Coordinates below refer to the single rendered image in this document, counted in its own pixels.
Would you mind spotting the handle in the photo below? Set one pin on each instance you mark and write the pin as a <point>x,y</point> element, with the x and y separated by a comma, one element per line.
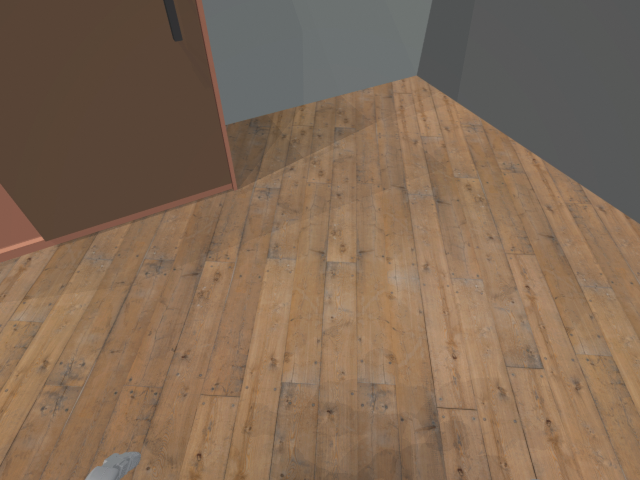
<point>173,20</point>

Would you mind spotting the robot left hand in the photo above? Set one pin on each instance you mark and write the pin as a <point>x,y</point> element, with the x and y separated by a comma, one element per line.
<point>115,466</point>

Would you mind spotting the wardrobe door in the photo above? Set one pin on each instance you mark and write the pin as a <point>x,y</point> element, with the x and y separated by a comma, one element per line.
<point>14,225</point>
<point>102,114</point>

